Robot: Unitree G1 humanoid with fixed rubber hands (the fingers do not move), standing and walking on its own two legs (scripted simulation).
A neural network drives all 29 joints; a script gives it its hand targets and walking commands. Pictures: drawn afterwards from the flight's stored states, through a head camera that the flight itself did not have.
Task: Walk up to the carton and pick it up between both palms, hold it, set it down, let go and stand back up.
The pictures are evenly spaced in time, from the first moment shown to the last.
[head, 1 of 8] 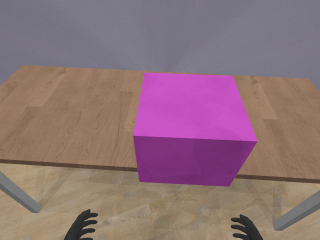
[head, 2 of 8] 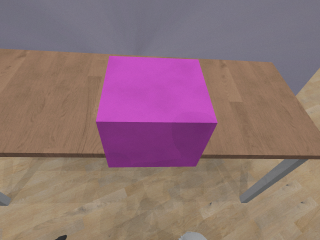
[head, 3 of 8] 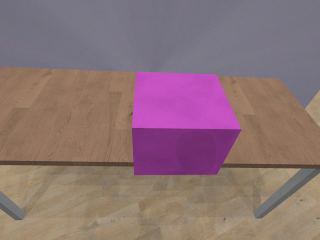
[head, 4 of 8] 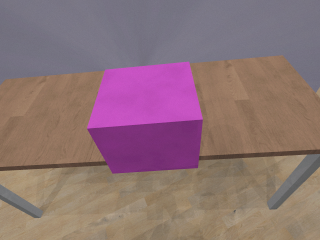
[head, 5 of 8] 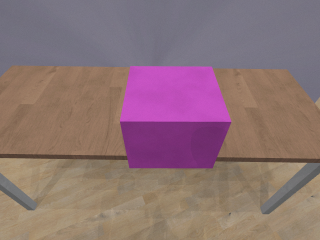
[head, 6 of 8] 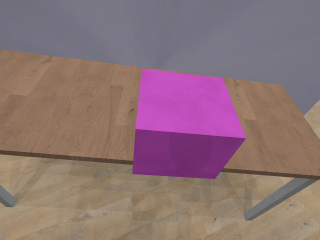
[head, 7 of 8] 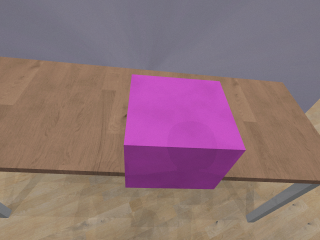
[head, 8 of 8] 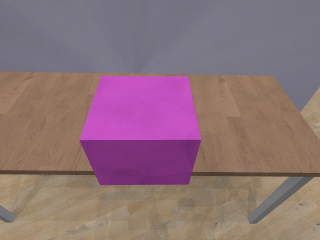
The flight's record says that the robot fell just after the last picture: no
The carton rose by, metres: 0.00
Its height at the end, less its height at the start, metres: +0.00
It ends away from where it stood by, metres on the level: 0.00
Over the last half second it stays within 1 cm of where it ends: yes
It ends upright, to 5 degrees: yes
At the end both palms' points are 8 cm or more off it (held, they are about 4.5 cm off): yes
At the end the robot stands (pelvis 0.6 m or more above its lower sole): yes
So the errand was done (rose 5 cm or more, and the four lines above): no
